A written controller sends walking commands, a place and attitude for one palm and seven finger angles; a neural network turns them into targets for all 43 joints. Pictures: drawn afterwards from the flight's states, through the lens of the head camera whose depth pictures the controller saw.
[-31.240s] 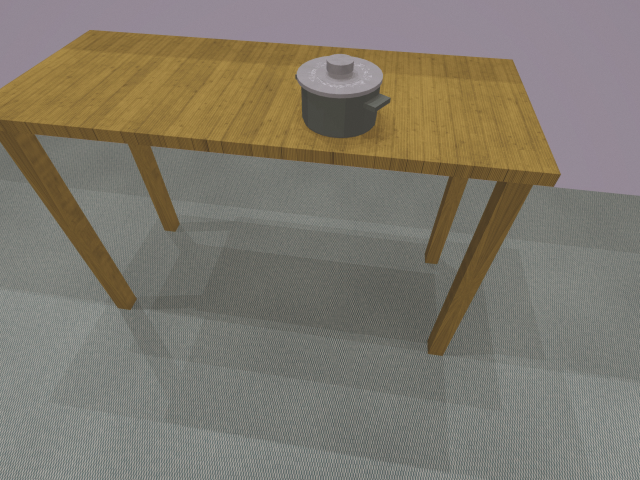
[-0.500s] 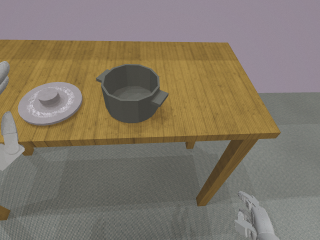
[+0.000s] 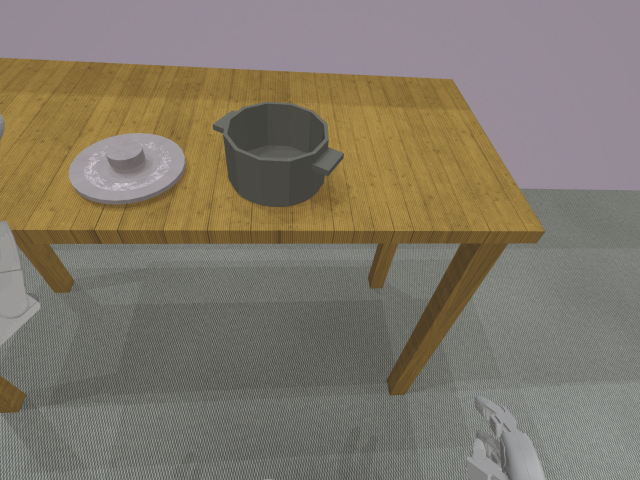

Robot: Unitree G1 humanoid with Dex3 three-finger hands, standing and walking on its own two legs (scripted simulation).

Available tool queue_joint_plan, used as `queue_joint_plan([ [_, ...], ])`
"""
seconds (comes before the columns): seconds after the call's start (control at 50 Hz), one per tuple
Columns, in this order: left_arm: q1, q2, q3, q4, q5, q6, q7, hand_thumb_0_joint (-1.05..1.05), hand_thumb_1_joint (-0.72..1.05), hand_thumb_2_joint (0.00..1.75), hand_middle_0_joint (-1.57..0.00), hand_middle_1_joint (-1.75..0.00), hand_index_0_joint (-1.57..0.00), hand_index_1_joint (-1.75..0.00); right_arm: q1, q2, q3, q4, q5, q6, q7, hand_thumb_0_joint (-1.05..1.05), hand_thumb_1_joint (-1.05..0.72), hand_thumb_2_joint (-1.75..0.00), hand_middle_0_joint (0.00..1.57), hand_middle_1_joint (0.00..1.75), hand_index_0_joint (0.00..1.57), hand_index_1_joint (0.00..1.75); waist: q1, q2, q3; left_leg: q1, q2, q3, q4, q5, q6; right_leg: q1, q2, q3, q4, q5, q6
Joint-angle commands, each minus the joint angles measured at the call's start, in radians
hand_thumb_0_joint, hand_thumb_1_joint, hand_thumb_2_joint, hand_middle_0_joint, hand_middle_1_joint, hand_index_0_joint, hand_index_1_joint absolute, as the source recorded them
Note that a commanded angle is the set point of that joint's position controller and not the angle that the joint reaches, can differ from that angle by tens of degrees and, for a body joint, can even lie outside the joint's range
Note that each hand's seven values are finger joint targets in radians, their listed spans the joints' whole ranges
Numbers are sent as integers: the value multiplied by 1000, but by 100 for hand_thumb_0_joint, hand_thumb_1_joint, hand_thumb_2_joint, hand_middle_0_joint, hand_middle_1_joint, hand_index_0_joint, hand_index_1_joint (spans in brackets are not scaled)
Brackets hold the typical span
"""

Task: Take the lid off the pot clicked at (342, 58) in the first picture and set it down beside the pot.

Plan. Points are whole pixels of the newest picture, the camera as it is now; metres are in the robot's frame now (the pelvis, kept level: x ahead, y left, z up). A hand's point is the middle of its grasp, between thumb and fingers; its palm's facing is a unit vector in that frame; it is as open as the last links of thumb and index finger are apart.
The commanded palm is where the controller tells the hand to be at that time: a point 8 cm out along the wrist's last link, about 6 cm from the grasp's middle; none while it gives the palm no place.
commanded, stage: step back with the hand held close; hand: left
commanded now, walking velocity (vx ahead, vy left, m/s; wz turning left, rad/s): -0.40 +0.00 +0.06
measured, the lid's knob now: (125, 154) +0.55 +0.34 +0.08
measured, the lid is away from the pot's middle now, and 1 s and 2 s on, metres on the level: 0.24 0.24 0.24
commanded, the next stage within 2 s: stop stepping back and stand still in 0.32 s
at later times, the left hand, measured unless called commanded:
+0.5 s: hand out of the picture +0.09 +0.25 +0.23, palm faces +0.30 -0.86 -0.41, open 7.4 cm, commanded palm +0.00 +0.31 +0.27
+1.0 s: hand out of the picture -0.07 +0.32 +0.24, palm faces +0.28 -0.91 -0.31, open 7.4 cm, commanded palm -0.15 +0.38 +0.27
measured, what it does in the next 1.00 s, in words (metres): walks backwards: right foot, then right foot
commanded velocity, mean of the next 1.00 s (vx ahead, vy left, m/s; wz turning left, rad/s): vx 0.04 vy -0.07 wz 0.02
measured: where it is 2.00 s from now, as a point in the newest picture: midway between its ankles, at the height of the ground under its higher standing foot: outside the picture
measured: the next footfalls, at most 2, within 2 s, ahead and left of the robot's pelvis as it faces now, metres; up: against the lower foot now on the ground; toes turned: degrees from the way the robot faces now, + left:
right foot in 0.16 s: -0.11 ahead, -0.15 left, +0.00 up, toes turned +2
right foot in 0.64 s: -0.22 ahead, -0.08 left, +0.00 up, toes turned -5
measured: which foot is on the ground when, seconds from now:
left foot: down 0.00-0.62, up 0.64-0.84, down 0.86-1.00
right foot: up 0.00-0.14, down 0.16-0.30, up 0.32-0.62, down 0.64-0.86, up 0.88-1.00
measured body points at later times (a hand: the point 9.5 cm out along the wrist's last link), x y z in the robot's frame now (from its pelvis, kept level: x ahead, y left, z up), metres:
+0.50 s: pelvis -0.14 +0.03 +0.00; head -0.11 +0.08 +0.44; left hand +0.07 +0.29 +0.25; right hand +0.03 -0.22 -0.05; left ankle +0.04 +0.05 -0.73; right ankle -0.18 -0.14 -0.67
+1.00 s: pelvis -0.29 +0.11 +0.00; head -0.28 +0.16 +0.45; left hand -0.09 +0.36 +0.25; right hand -0.14 -0.10 -0.06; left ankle -0.34 +0.25 -0.73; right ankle -0.29 +0.01 -0.65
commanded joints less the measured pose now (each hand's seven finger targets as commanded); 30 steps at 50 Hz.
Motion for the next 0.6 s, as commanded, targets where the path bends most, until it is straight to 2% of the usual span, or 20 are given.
queue_joint_plan([
  [0.0,-137,171,168,-166,-10,-61,54,0,90,90,-20,-30,-20,-30,-94,-124,-68,-130,-3,-77,-13,0,-90,-90,20,30,20,30,18,204,-78,-260,290,-315,-429,-547,0,244,22,1,193,-130,-15],
  [0.08,-134,131,126,-28,-42,-55,51,0,90,90,-20,-30,-20,-30,-79,-111,-81,-86,6,-80,-3,0,-90,-90,20,30,20,30,2,89,-91,37,226,-252,-302,-404,-81,69,-24,-11,-206,-181,-57],
  [0.14,-211,155,98,-11,-49,-92,51,0,90,90,-20,-30,-20,-30,-54,-86,-77,-30,3,-61,2,0,-90,-90,20,30,20,30,-27,-130,-156,331,109,-128,164,-67,-118,-180,-301,263,-439,167,-143],
  [0.18,-277,187,95,0,-33,-109,49,0,90,90,-20,-30,-20,-30,-96,-88,-55,-53,1,-70,-9,0,-90,-90,20,30,20,30,-20,-112,-197,289,81,-58,195,-36,-107,-52,-295,149,-332,627,-101],
  [0.2,-292,167,68,-52,-30,-100,35,0,90,90,-20,-30,-20,-30,-111,-98,-82,-58,20,-62,-17,0,-90,-90,20,30,20,30,-21,-286,-216,259,52,-58,184,13,-104,14,-235,82,-274,722,-55],
  [0.22,-274,180,84,-67,-29,-87,27,0,90,90,-20,-30,-20,-30,-131,-114,-84,-80,23,-59,-22,0,-90,-90,20,30,20,30,-21,-282,-187,276,49,-53,147,108,-98,-3,-206,54,-227,750,-48],
  [0.24,-272,202,96,-100,-33,-79,21,0,90,90,-20,-30,-20,-30,-148,-120,-75,-90,22,-53,-25,0,-90,-90,20,30,20,30,-19,-192,-165,305,59,-60,70,214,-96,-34,-164,28,-193,668,-33],
  [0.26,-240,174,80,-95,-34,-72,14,0,90,90,-20,-30,-20,-30,-161,-129,-68,-98,17,-50,-28,0,-90,-90,20,30,20,30,-11,-3,-111,293,105,-122,-55,378,-77,-52,-86,3,-134,533,-8],
  [0.3,-188,184,95,-142,-49,-71,12,0,90,90,-20,-30,-20,-30,-159,-125,-54,-111,-5,-63,-8,0,-90,-90,20,30,20,30,22,313,-177,326,270,-325,-264,577,-22,-101,39,17,155,-176,-9],
  [0.34,-180,192,106,-205,-58,-86,25,0,90,90,-20,-30,-20,-30,-150,-124,-55,-95,-29,-88,5,0,-90,-90,20,30,20,30,30,300,-212,168,344,-417,-391,73,-74,-34,42,110,372,-353,-24],
  [0.38,-145,202,150,-232,-60,-67,51,0,90,90,-20,-30,-20,-30,-133,-100,-63,-99,-28,-87,7,0,-90,-90,20,30,20,30,30,223,-197,45,318,-328,-449,-285,-37,22,30,69,381,-243,-28],
  [0.4,-9,-165,-379,792,54,148,-73,0,90,90,-20,-30,-20,-30,-12,-279,-90,157,-7,-95,-15,0,-90,-90,20,30,20,30,-125,202,-77,56,236,-348,-66,390,-45,-186,-37,116,488,-180,3],
  [0.42,-363,247,125,-531,-67,24,20,0,90,90,-20,-30,-20,-30,-185,-58,-87,-151,30,-79,40,0,-90,-90,20,30,20,30,51,62,-339,253,237,-113,-359,-198,-96,-30,71,49,401,-226,-1],
  [0.44,-240,368,273,-414,-73,-32,64,0,90,90,-20,-30,-20,-30,-163,-113,-68,-149,-7,-93,2,0,-90,-90,20,30,20,30,28,219,-262,46,263,-263,-460,-495,-73,39,62,-30,331,-253,-19],
  [0.46,-104,321,232,-403,-59,-45,57,0,90,90,-20,-30,-20,-30,-127,-105,-69,-153,-4,-90,-4,0,-90,-90,20,30,20,30,50,138,-271,3,222,-249,-495,-611,-128,88,103,-115,354,-262,-33],
  [0.48,49,286,253,-337,-74,-6,62,0,90,90,-20,-30,-20,-30,-132,-81,-56,-156,-2,-85,14,0,-90,-90,20,30,20,30,57,314,-260,5,212,-221,-572,-632,-186,94,108,-129,333,-236,-35],
  [0.52,-14,264,224,-414,-72,12,62,0,90,90,-20,-30,-20,-30,-159,-73,-54,-132,-9,-82,17,0,-90,-90,20,30,20,30,59,456,-291,7,175,-150,-565,-628,-286,208,104,-138,179,-264,-62],
  [0.54,-14,271,222,-415,-70,12,68,0,90,90,-20,-30,-20,-30,-140,-68,-51,-118,-13,-88,9,0,-90,-90,20,30,20,30,59,438,-319,52,144,-108,-508,-584,-301,237,103,-146,48,-274,-77],
  [0.56,6,262,211,-375,-58,14,73,0,90,90,-20,-30,-20,-30,-112,-74,-53,-85,-14,-86,2,0,-90,-90,20,30,20,30,61,373,-331,107,88,-24,-314,-495,-285,239,70,-137,-115,-293,-112],
  [0.58,21,266,214,-322,-47,19,69,0,90,90,-20,-30,-20,-30,-58,-70,-58,-66,2,-78,1,0,-90,-90,20,30,20,30,54,83,-335,225,-10,82,139,-341,-264,113,-86,-34,-337,-199,-162],
])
